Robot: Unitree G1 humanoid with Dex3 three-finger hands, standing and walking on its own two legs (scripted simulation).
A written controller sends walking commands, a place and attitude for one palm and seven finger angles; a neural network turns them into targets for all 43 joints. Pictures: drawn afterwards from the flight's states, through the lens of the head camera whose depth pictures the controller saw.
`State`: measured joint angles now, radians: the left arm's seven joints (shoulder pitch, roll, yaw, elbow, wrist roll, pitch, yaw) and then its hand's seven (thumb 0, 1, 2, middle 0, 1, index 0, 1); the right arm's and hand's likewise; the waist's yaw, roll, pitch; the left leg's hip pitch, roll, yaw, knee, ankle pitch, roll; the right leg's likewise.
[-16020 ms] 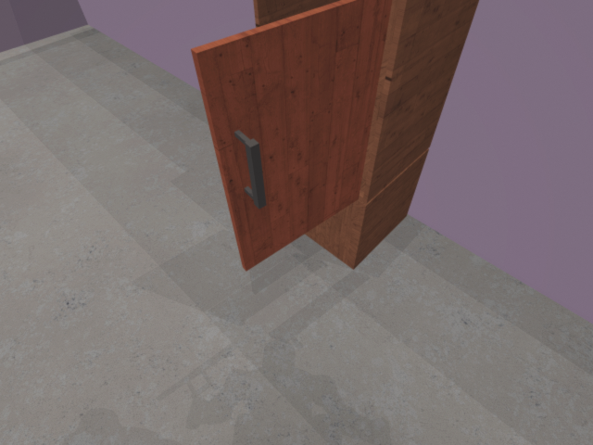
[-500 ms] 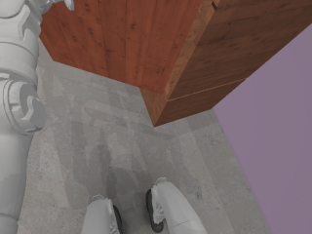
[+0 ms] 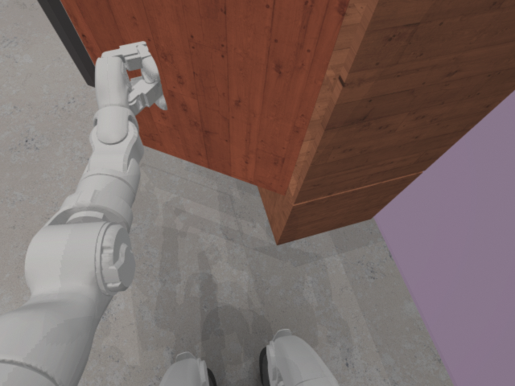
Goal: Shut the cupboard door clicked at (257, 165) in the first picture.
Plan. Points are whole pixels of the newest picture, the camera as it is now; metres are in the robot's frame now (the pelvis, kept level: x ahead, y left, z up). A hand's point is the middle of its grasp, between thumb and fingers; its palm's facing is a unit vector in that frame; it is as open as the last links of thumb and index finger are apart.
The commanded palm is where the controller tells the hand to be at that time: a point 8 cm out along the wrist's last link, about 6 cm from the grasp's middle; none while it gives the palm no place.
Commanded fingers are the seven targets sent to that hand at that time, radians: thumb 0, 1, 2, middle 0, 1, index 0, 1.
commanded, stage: pull the fist back off the door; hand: left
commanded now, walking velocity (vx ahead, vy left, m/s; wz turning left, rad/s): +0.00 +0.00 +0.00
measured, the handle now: (81, 37) +0.67 +0.19 +0.08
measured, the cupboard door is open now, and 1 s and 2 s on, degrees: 53 53 53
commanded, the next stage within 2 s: draw the hand back to the body in 0.30 s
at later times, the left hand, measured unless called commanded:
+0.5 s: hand (166, 110) +0.50 +0.06 +0.09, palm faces -0.01 -1.00 -0.03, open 3.1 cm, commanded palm +0.45 +0.13 +0.09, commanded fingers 0.00 0.90 0.90 -1.30 -1.50 -1.30 -1.50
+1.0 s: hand (60, 200) +0.35 +0.15 +0.15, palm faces +0.02 -0.99 -0.12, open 3.1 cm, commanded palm +0.31 +0.21 +0.16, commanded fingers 0.00 0.90 0.90 -1.02 -1.20 -1.02 -1.20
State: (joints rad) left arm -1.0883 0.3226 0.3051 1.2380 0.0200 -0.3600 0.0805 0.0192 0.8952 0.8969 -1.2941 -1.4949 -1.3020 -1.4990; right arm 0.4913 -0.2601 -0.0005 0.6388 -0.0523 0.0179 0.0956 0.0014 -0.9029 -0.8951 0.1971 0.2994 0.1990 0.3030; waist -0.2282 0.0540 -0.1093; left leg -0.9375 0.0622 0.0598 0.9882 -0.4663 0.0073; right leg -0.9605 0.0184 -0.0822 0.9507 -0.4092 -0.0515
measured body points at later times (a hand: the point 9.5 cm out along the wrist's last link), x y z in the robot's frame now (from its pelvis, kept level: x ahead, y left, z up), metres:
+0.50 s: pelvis -0.01 +0.00 +0.00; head +0.10 -0.01 +0.43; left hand +0.49 +0.11 +0.09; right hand +0.02 -0.26 -0.13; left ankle -0.01 +0.12 -0.67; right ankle +0.01 -0.09 -0.67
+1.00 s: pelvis +0.00 +0.00 +0.05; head +0.02 -0.01 +0.50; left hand +0.34 +0.21 +0.15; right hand +0.15 -0.25 -0.05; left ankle -0.01 +0.12 -0.67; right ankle +0.01 -0.09 -0.67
